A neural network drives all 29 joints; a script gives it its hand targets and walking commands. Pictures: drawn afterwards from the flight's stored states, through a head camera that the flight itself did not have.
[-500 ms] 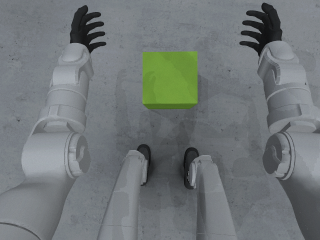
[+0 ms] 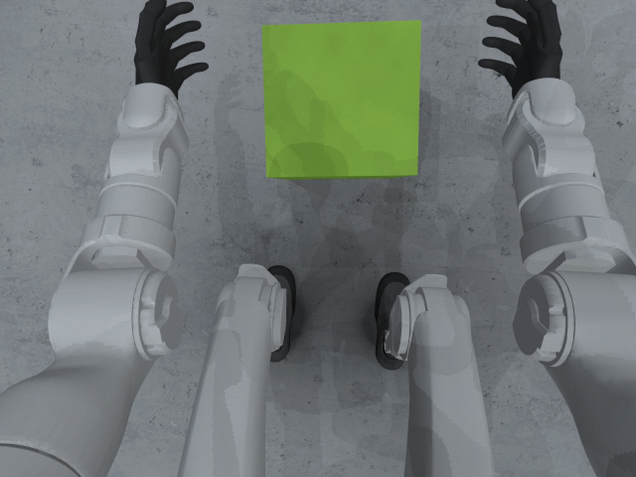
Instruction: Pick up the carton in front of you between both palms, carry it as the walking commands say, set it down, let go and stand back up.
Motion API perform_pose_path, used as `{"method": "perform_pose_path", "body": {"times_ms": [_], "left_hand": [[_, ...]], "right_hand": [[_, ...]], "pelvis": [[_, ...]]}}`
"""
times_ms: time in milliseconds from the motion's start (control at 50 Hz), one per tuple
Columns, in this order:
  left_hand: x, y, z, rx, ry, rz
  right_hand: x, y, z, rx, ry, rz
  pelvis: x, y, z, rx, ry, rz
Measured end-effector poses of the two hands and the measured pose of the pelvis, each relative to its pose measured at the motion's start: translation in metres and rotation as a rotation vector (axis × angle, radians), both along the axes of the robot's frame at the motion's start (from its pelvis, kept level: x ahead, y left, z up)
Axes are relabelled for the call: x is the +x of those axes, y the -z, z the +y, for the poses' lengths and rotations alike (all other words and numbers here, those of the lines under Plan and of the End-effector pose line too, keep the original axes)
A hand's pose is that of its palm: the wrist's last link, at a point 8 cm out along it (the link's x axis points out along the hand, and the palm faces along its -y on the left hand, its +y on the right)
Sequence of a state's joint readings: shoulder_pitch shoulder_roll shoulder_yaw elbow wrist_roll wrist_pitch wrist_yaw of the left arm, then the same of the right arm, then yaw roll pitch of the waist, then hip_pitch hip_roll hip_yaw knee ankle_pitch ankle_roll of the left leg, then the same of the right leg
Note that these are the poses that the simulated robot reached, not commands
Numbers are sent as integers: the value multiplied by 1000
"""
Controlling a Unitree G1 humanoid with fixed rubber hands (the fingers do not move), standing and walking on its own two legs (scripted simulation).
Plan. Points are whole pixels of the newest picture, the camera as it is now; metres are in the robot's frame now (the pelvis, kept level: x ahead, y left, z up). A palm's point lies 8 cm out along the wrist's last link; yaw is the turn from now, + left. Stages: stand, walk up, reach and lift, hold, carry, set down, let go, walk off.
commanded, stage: reach and lift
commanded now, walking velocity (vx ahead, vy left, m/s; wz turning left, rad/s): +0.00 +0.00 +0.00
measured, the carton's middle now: (339, 117) +0.51 +0.01 -0.40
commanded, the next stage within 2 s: none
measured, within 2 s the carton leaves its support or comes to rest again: leaves its support in 1.38 s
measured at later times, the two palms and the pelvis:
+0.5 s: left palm (219, 111) +0.50 +0.19 -0.33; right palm (464, 108) +0.51 -0.17 -0.33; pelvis -0.04 +0.00 -0.15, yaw +0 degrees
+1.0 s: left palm (238, 105) +0.51 +0.16 -0.32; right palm (445, 104) +0.52 -0.14 -0.32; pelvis -0.04 +0.00 -0.15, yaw +0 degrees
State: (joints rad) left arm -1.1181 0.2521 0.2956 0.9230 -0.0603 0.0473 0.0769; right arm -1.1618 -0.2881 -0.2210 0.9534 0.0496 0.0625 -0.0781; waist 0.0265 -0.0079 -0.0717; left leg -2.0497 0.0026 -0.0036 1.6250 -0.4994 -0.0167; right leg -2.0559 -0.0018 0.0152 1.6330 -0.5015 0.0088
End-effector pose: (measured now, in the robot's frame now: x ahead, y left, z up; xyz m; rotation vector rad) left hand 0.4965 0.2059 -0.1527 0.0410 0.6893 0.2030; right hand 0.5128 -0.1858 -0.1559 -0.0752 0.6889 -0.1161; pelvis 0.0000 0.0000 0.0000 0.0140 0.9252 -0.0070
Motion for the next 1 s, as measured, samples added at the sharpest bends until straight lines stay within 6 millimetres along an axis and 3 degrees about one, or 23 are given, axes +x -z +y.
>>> {"method": "perform_pose_path", "body": {"times_ms": [100,220,540,680,880,1000], "left_hand": [[-2,47,-1,-1,-1,-13],[0,87,-6,-12,-5,-2],[4,183,-12,-17,12,50],[14,183,-19,-22,28,24],[10,168,-23,-29,37,44],[10,169,-43,-52,71,40]], "right_hand": [[-2,48,-1,-1,-1,-12],[0,86,5,6,2,-2],[3,181,12,13,-2,42],[7,181,15,16,-2,17],[5,166,23,25,-18,37],[5,166,43,49,-57,37]], "pelvis": [[-15,48,0,-2,0,-55],[-32,92,-1,-3,0,-140],[-43,151,1,-4,0,-275],[-38,159,2,-7,0,-303],[-36,151,2,-3,-3,-269],[-40,146,1,-5,-3,-268]]}}
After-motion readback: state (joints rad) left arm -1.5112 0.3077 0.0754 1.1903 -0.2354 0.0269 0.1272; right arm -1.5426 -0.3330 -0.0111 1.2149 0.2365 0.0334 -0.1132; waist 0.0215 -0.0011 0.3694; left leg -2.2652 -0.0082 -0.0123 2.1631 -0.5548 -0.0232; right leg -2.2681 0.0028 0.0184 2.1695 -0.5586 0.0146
